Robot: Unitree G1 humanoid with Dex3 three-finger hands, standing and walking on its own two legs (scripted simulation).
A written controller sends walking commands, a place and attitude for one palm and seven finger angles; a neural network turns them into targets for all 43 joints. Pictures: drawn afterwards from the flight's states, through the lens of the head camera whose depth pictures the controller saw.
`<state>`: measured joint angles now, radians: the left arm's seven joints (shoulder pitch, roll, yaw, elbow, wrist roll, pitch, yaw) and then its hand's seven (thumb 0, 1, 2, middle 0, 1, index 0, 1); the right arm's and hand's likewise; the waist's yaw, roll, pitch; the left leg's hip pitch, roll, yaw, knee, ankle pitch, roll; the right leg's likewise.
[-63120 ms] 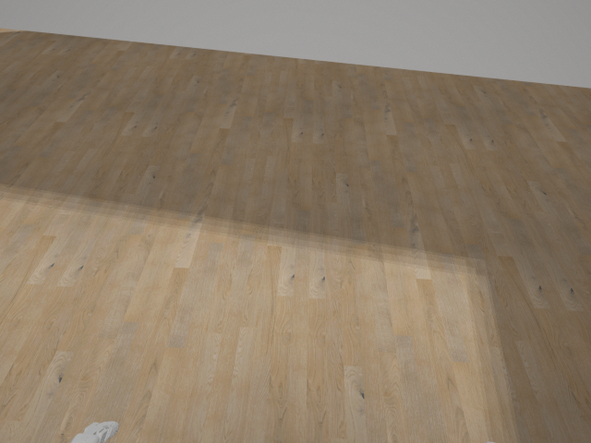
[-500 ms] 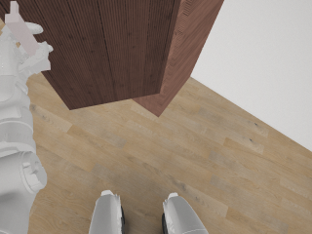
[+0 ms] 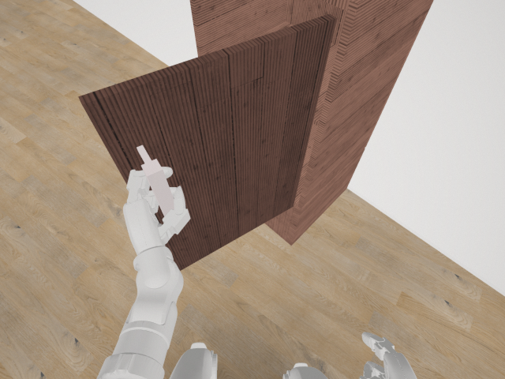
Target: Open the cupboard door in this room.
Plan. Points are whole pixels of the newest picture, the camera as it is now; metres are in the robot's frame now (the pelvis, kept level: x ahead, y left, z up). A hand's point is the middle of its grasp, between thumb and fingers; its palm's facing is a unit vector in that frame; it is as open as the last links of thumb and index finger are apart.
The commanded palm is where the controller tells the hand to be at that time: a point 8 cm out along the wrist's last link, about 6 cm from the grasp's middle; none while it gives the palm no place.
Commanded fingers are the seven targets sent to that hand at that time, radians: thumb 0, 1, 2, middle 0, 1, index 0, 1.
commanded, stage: pull the door open along its arc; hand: left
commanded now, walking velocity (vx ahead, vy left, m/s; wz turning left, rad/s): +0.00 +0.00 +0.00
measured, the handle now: (158, 186) +0.41 +0.17 +0.05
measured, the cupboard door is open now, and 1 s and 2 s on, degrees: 77 85 89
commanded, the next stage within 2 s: open thumb and fingers to let go in 0.20 s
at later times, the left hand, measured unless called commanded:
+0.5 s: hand (204, 227) +0.34 +0.09 +0.04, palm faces +0.43 -0.90 -0.02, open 6.7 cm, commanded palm +0.30 +0.12 +0.04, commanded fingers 0.00 0.13 0.57 -0.34 -1.27 -0.34 -1.27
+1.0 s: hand (205, 228) +0.34 +0.08 +0.04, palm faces +0.40 -0.92 -0.01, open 14.4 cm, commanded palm +0.30 +0.12 +0.04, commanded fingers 0.00 -0.50 0.30 -0.18 -0.50 -0.18 -0.50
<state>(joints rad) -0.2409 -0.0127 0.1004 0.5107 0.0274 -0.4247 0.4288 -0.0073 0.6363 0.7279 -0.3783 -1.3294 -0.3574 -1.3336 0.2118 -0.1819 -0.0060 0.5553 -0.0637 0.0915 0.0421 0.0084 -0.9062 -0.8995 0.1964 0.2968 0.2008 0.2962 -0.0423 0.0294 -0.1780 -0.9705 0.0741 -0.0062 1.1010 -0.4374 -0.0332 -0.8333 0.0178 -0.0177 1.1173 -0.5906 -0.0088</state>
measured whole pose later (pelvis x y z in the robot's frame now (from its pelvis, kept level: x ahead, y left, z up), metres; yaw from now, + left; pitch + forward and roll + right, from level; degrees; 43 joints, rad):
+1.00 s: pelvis -0.02 +0.00 -0.01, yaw +2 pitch +16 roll -1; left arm -0.24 -0.10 -0.08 0.54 0.11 -0.44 0.61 -0.01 -0.46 0.32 -0.32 -0.95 -0.27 -0.98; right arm 0.21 -0.18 -0.03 0.65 -0.09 0.03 0.03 0.01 -0.91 -0.90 0.20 0.30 0.20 0.30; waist -0.02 0.04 -0.17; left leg -1.00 0.05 -0.04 1.12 -0.41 -0.03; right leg -0.85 0.00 -0.05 1.15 -0.59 -0.01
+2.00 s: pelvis -0.03 +0.01 -0.01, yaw +1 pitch +14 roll -1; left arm 0.07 0.10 -0.08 0.23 -0.09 -0.44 0.01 -0.01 -0.50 0.30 -0.20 -0.32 -0.19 -0.32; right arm 0.21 -0.20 0.00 0.51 -0.01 0.05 0.00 0.01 -0.91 -0.90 0.20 0.30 0.20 0.30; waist 0.00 0.04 -0.13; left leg -0.97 0.05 -0.02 1.14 -0.42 -0.02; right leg -0.83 0.00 -0.03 1.16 -0.58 0.00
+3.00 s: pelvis -0.01 +0.01 +0.02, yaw +2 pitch +9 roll -3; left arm 0.45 0.25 0.12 -0.21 -0.27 -0.26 -0.20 -0.01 -0.49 0.31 -0.16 -0.30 -0.15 -0.30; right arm 0.27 -0.23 0.03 0.46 0.04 -0.08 -0.07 0.02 -0.90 -0.90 0.20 0.30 0.20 0.30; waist 0.00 0.07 -0.13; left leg -0.78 0.05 -0.05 1.02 -0.40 -0.02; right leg -0.60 0.01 -0.06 0.99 -0.54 0.01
